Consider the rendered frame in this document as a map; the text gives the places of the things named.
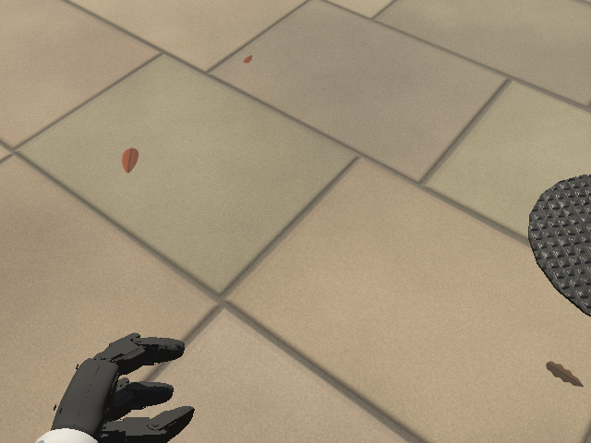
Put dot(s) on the robot left hand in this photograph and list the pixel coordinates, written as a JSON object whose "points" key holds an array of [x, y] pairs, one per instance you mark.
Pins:
{"points": [[95, 398]]}

